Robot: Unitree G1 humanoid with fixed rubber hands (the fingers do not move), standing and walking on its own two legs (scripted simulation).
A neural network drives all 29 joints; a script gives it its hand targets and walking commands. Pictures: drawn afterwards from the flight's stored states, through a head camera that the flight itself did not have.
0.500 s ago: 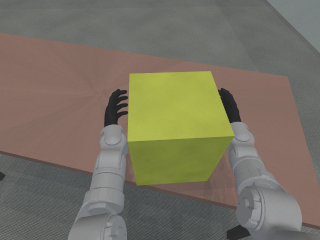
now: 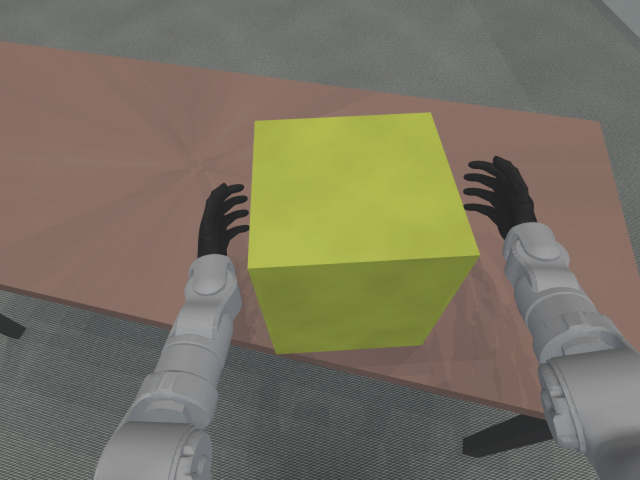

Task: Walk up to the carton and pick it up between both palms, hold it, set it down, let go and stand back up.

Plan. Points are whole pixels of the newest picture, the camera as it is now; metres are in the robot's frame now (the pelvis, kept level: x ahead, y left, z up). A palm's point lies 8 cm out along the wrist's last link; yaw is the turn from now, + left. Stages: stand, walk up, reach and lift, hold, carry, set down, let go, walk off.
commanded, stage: set down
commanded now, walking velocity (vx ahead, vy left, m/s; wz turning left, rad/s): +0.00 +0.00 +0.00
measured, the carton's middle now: (346, 244) +0.40 +0.02 +0.04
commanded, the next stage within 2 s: none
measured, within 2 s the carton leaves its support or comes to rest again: neither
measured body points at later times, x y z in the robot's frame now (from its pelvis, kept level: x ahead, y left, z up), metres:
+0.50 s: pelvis -0.01 +0.00 +0.01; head +0.03 +0.01 +0.46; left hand +0.33 +0.18 +0.06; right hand +0.38 -0.22 +0.05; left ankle -0.01 +0.16 -0.74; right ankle +0.02 -0.07 -0.74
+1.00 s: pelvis +0.00 +0.01 +0.01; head +0.01 +0.03 +0.46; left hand +0.28 +0.17 +0.05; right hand +0.30 -0.24 +0.04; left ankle -0.01 +0.16 -0.74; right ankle +0.02 -0.07 -0.74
